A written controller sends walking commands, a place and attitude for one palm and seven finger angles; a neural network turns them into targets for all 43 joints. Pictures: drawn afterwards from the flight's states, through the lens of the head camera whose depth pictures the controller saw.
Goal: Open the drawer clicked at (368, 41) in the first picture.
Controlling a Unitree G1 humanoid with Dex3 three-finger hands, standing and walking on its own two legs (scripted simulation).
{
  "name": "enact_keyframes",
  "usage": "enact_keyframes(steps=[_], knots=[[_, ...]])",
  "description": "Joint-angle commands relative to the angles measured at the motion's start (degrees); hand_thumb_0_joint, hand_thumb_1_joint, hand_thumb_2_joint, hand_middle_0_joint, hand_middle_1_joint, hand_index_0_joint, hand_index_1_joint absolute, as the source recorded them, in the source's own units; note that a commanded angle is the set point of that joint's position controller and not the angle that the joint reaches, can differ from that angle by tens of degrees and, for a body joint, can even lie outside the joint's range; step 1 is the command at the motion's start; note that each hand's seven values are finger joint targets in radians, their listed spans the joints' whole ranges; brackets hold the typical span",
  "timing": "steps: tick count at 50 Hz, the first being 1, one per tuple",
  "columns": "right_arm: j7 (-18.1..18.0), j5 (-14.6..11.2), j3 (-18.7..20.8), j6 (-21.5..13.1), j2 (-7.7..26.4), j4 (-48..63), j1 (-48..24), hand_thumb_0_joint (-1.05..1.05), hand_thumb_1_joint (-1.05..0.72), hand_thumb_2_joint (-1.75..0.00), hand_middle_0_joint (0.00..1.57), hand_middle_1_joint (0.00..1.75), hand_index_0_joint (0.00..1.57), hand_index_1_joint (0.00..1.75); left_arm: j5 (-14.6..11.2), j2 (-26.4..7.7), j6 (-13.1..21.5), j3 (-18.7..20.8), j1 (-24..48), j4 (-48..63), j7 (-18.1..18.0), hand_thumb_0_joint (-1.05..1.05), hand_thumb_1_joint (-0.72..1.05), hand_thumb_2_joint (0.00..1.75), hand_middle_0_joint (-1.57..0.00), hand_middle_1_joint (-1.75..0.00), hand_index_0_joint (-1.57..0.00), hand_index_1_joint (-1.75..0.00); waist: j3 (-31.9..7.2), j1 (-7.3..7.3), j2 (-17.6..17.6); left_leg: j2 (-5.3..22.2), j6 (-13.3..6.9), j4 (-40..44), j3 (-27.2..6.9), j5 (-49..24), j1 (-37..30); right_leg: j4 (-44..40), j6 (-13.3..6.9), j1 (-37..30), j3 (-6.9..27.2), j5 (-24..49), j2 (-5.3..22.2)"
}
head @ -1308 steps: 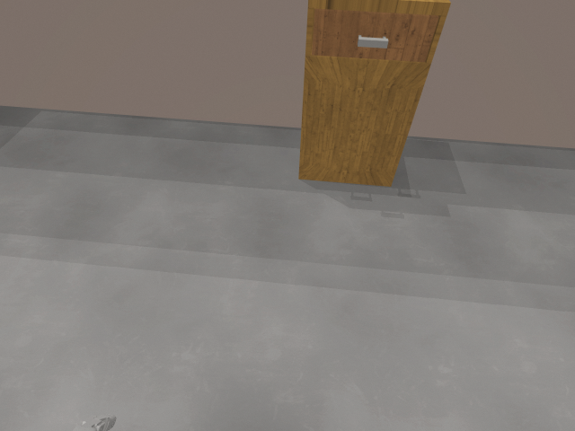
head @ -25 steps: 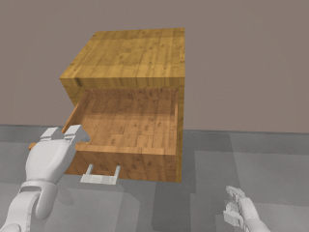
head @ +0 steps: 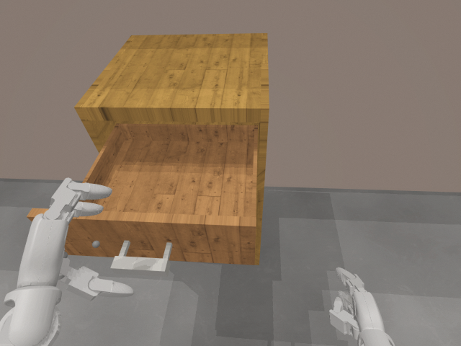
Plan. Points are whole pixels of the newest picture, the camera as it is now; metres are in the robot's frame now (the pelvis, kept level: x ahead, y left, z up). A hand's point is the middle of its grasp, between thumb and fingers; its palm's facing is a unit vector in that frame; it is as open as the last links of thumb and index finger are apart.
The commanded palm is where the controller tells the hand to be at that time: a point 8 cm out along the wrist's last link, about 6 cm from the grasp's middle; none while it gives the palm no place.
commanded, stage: draw the hand back to the body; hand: left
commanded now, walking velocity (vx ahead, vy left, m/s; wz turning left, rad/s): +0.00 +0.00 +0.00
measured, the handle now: (144, 256) +0.27 +0.22 -0.04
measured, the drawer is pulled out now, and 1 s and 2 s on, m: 0.30 0.30 0.30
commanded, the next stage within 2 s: step back with the hand held close in 0.86 s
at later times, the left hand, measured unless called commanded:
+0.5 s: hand (77, 233) +0.21 +0.24 +0.16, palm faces +0.39 -0.82 -0.42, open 10.0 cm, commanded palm +0.15 +0.28 +0.17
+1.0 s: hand (67, 242) +0.19 +0.24 +0.16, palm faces +0.43 -0.80 -0.41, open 7.4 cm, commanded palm +0.14 +0.28 +0.17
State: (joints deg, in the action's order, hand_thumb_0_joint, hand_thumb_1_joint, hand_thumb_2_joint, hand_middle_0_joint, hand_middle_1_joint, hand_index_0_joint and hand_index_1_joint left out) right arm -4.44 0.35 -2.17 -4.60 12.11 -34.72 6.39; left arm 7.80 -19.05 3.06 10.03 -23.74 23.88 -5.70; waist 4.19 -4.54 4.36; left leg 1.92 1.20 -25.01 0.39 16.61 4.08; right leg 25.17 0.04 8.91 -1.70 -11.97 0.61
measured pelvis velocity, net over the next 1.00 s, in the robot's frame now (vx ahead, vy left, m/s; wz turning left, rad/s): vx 0.01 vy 0.00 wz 0.01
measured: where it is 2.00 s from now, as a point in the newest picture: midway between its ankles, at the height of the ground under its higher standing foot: outside the picture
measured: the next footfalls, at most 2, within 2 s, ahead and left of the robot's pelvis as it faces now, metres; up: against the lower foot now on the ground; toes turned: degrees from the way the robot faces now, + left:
right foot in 1.88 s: -0.04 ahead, -0.11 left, +0.00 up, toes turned +2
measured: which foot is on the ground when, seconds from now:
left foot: down 0.00-1.00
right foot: down 0.00-1.00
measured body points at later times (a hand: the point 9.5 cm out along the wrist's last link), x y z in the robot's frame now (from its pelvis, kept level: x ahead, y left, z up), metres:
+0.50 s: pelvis +0.02 +0.00 +0.00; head +0.02 -0.01 +0.45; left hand +0.18 +0.28 +0.18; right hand +0.22 -0.21 -0.08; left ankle -0.03 +0.13 -0.74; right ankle +0.02 -0.12 -0.74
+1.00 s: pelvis +0.01 +0.00 +0.00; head +0.01 -0.02 +0.45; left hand +0.16 +0.28 +0.18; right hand +0.22 -0.21 -0.08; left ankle -0.03 +0.13 -0.74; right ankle +0.02 -0.12 -0.74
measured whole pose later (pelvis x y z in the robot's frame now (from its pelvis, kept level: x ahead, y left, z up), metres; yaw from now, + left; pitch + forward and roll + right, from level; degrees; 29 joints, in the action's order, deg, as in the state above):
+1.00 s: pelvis +0.01 +0.00 +0.00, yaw +1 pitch -3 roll -1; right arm -4.2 0.1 -1.0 -9.7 11.5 -36.2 10.2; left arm -1.9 -17.6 6.6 17.0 -30.6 28.1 -6.7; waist 1.1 -3.7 3.7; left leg 2.1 1.4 -26.2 -0.4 18.1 5.2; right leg 25.8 0.0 9.4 -2.6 -13.5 0.5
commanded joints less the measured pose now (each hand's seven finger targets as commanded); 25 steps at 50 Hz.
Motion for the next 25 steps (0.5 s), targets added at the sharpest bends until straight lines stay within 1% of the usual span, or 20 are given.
enact_keyframes(steps=[1, 2, 3, 4, 6, 7, 9, 11, 12, 14, 15, 16, 17, 18, 19, 21, 22, 23, 24, 25], knots=[[-1.40, 0.85, 1.61, -8.04, 4.91, 7.97, -4.41, 0.00, -0.90, -0.90, 0.20, 0.30, 0.20, 0.30, -8.09, -8.26, 6.56, 8.85, 4.88, 16.41, -3.14, 0.00, -0.22, 0.42, -0.28, -1.02, -0.28, -1.02, -8.26, 0.68, 1.30, -0.44, -1.59, 4.66, 1.82, -11.71, 1.55, -4.10, -0.73, -5.97, -1.28, 6.30, 0.50], [-1.25, 0.85, 1.73, -8.41, 5.11, 7.29, -4.36, 0.00, -0.90, -0.90, 0.20, 0.30, 0.20, 0.30, -8.23, -8.90, 6.61, 10.02, 3.62, 14.52, -3.19, 0.00, -0.18, 0.43, -0.28, -1.00, -0.28, -1.00, -5.83, 0.65, 0.40, -0.28, -1.33, 4.62, 1.69, -11.80, 2.74, -4.61, -0.85, -5.50, -1.22, 6.44, 0.33], [-1.13, 0.76, 1.77, -8.60, 5.06, 7.39, -4.24, 0.00, -0.90, -0.90, 0.20, 0.30, 0.20, 0.30, -8.54, -7.23, 6.69, 8.81, 3.21, 14.39, -2.83, 0.00, -0.15, 0.45, -0.27, -0.98, -0.27, -0.98, -5.19, 0.82, 0.48, -0.18, -1.35, 4.72, 1.74, -12.08, 3.04, -4.55, -0.82, -5.29, -1.23, 6.77, 0.42], [-0.98, 0.71, 1.90, -8.84, 5.08, 7.37, -4.10, 0.00, -0.90, -0.90, 0.20, 0.30, 0.20, 0.30, -8.70, -7.27, 6.94, 8.93, 3.34, 14.82, -2.63, 0.00, -0.12, 0.47, -0.27, -0.95, -0.27, -0.95, -4.99, 0.86, 0.43, -0.11, -1.32, 4.69, 1.77, -12.52, 3.27, -4.48, -0.79, -5.47, -1.23, 7.30, 0.45], [-0.72, 0.72, 2.11, -9.11, 5.09, 7.52, -3.98, 0.00, -0.90, -0.90, 0.20, 0.30, 0.20, 0.30, -8.94, -7.09, 7.23, 9.25, 2.24, 15.42, -2.27, 0.00, -0.05, 0.50, -0.27, -0.91, -0.27, -0.91, -6.05, 0.57, 0.90, -0.07, -1.36, 4.46, 1.78, -14.14, 3.04, -4.00, -0.87, -6.10, -1.14, 8.79, 0.44], [-0.67, 0.68, 2.27, -9.34, 5.19, 7.35, -4.23, 0.00, -0.90, -0.90, 0.20, 0.30, 0.20, 0.30, -8.92, -7.16, 7.30, 9.44, 1.78, 15.06, -2.11, 0.00, -0.01, 0.51, -0.26, -0.88, -0.26, -0.88, -5.29, 0.66, 0.87, -0.09, -1.20, 4.26, 1.83, -14.18, 3.23, -4.35, -0.93, -5.78, -1.13, 8.98, 0.31], [-0.41, 0.57, 2.50, -9.51, 5.27, 7.46, -3.87, 0.00, -0.90, -0.90, 0.20, 0.30, 0.20, 0.30, -9.27, -6.54, 7.63, 9.18, 0.27, 15.83, -1.82, 0.00, 0.06, 0.54, -0.26, -0.84, -0.26, -0.84, -6.85, 0.67, -0.52, 0.14, -1.34, 4.00, 1.68, -15.66, 2.98, -3.65, -0.80, -6.31, -1.38, 10.38, 0.41], [-0.23, 0.49, 2.86, -9.67, 5.40, 7.38, -3.71, 0.00, -0.90, -0.90, 0.20, 0.30, 0.20, 0.30, -9.33, -7.05, 7.85, 10.15, -1.32, 16.51, -1.72, 0.00, 0.13, 0.57, -0.25, -0.80, -0.25, -0.80, -8.44, 0.52, -1.58, 0.20, -1.37, 3.34, 1.83, -17.72, 2.74, -3.01, -0.66, -6.92, -1.39, 12.41, 0.34], [-0.22, 0.38, 2.92, -9.79, 5.51, 7.29, -4.09, 0.00, -0.90, -0.90, 0.20, 0.30, 0.20, 0.30, -9.33, -6.96, 7.85, 9.82, -1.23, 17.13, -1.58, 0.00, 0.17, 0.58, -0.25, -0.77, -0.25, -0.77, -7.80, 0.74, 1.02, 0.08, -1.20, 3.11, 1.98, -18.04, 2.53, -3.24, -0.81, -6.28, -1.13, 12.74, 0.36], [-0.15, 0.31, 3.17, -9.76, 5.47, 7.10, -3.57, 0.00, -0.90, -0.90, 0.20, 0.30, 0.20, 0.30, -9.51, -7.10, 7.98, 10.54, -2.72, 16.99, -1.67, 0.00, 0.23, 0.62, -0.25, -0.73, -0.25, -0.73, -8.91, 0.64, -1.06, 0.31, -1.21, 2.99, 1.81, -19.04, 2.67, -2.75, -0.61, -6.64, -1.44, 13.37, 0.37], [-0.22, 0.35, 3.29, -9.72, 5.43, 7.17, -3.54, 0.00, -0.90, -0.90, 0.20, 0.30, 0.20, 0.30, -9.46, -7.43, 7.97, 10.93, -3.29, 17.18, -1.72, 0.00, 0.27, 0.63, -0.25, -0.70, -0.25, -0.70, -9.32, 0.60, -2.25, 0.32, -1.38, 2.72, 1.92, -20.19, 2.43, -2.51, -0.51, -6.78, -1.50, 14.80, 0.38], [-0.21, 0.31, 3.43, -9.66, 5.50, 7.12, -3.34, 0.00, -0.90, -0.90, 0.20, 0.30, 0.20, 0.30, -9.42, -7.63, 8.00, 11.28, -3.50, 17.81, -1.73, 0.00, 0.31, 0.64, -0.24, -0.68, -0.24, -0.68, -10.22, 0.63, -1.63, 0.27, -1.39, 2.30, 2.11, -21.28, 1.93, -2.37, -0.48, -6.86, -1.27, 15.73, 0.38], [-0.28, 0.27, 3.49, -9.60, 5.49, 6.81, -3.71, 0.00, -0.90, -0.90, 0.20, 0.30, 0.20, 0.30, -9.51, -7.98, 7.85, 11.81, -3.56, 17.22, -1.76, 0.00, 0.34, 0.66, -0.24, -0.66, -0.24, -0.66, -9.39, 0.70, -0.99, 0.25, -1.18, 2.25, 2.01, -21.10, 2.28, -2.64, -0.62, -6.40, -1.33, 15.68, 0.35], [-0.27, 0.21, 3.51, -9.49, 5.42, 6.81, -3.39, 0.00, -0.90, -0.90, 0.20, 0.30, 0.20, 0.30, -9.57, -7.59, 7.89, 11.62, -3.70, 17.19, -1.77, 0.00, 0.37, 0.68, -0.24, -0.64, -0.24, -0.64, -9.48, 0.86, -0.67, 0.35, -1.11, 2.40, 2.13, -20.71, 2.33, -2.56, -0.47, -6.25, -1.39, 15.24, 0.47], [-0.35, 0.15, 3.53, -9.29, 5.35, 6.74, -3.31, 0.00, -0.90, -0.90, 0.20, 0.30, 0.20, 0.30, -9.59, -7.63, 7.82, 11.82, -4.07, 16.66, -1.82, 0.00, 0.41, 0.69, -0.24, -0.62, -0.24, -0.62, -8.83, 0.81, -1.14, 0.40, -1.14, 2.52, 1.98, -20.93, 2.60, -2.49, -0.49, -6.07, -1.49, 15.31, 0.42], [-0.35, 0.09, 3.61, -9.03, 5.41, 6.91, -3.31, 0.00, -0.90, -0.90, 0.20, 0.30, 0.20, 0.30, -9.70, -8.03, 7.82, 12.46, -3.94, 17.16, -1.81, 0.00, 0.48, 0.72, -0.23, -0.57, -0.23, -0.57, -9.61, 0.75, -2.18, 0.41, -1.15, 2.45, 1.88, -20.96, 2.51, -2.39, -0.42, -6.23, -1.52, 15.26, 0.36], [-0.46, -0.04, 3.65, -9.03, 5.50, 6.75, -3.86, 0.00, -0.90, -0.90, 0.20, 0.30, 0.20, 0.30, -9.67, -8.57, 7.66, 13.03, -3.40, 16.97, -1.86, 0.00, 0.51, 0.74, -0.23, -0.55, -0.23, -0.55, -8.56, 0.82, -0.20, 0.28, -1.04, 2.33, 2.06, -20.09, 2.52, -2.88, -0.63, -5.41, -1.20, 14.72, 0.31], [-0.44, -0.03, 3.51, -8.94, 5.25, 6.81, -3.44, 0.00, -0.90, -0.90, 0.20, 0.30, 0.20, 0.30, -9.78, -7.91, 7.71, 12.58, -3.74, 16.73, -1.89, 0.00, 0.55, 0.75, -0.22, -0.52, -0.22, -0.52, -8.70, 0.92, -0.58, 0.36, -0.97, 2.70, 1.80, -19.72, 2.81, -2.67, -0.54, -5.52, -1.58, 13.90, 0.43], [-0.50, -0.01, 3.57, -8.84, 5.18, 6.88, -3.51, 0.00, -0.90, -0.90, 0.20, 0.30, 0.20, 0.30, -9.88, -7.94, 7.60, 12.95, -4.36, 16.08, -1.97, 0.00, 0.58, 0.76, -0.22, -0.50, -0.22, -0.50, -8.78, 0.74, -2.22, 0.35, -1.13, 2.68, 1.71, -19.98, 3.01, -2.52, -0.50, -5.79, -1.71, 14.34, 0.41], [-0.53, -0.10, 3.65, -8.78, 5.24, 6.94, -3.62, 0.00, -0.90, -0.90, 0.20, 0.30, 0.20, 0.30, -9.83, -7.74, 7.55, 12.78, -4.49, 16.42, -1.87, 0.00, 0.62, 0.78, -0.22, -0.48, -0.22, -0.48, -9.05, 0.81, -1.74, 0.35, -1.17, 2.53, 1.89, -20.13, 2.64, -2.52, -0.42, -5.63, -1.58, 14.55, 0.41]])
